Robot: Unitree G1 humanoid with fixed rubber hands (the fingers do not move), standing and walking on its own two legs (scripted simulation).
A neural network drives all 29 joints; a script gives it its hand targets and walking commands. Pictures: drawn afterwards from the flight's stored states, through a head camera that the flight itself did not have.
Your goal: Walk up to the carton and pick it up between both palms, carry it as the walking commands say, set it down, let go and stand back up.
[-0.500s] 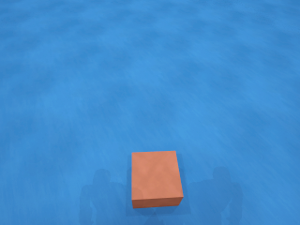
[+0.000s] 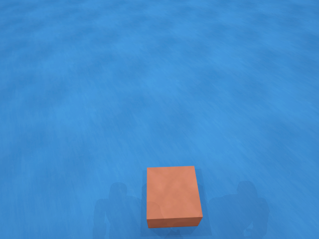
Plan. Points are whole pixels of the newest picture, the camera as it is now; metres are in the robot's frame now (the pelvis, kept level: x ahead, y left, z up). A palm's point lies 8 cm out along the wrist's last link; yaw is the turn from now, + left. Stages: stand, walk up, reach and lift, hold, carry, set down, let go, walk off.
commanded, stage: walk up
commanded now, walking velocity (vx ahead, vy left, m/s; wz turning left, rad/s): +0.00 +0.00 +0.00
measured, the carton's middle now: (171, 196) +0.47 -0.03 -0.68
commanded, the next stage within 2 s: stand in 0.06 s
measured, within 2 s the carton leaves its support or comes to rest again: neither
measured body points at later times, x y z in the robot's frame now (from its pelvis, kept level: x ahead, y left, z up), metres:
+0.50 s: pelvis +0.01 -0.01 +0.00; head +0.01 -0.01 +0.45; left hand -0.03 +0.21 -0.16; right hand +0.01 -0.23 -0.16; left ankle +0.03 +0.12 -0.74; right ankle -0.05 -0.13 -0.74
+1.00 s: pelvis -0.01 -0.01 -0.03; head +0.09 -0.02 +0.41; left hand +0.16 +0.21 -0.16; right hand +0.12 -0.25 -0.16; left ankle +0.04 +0.12 -0.74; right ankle -0.05 -0.13 -0.74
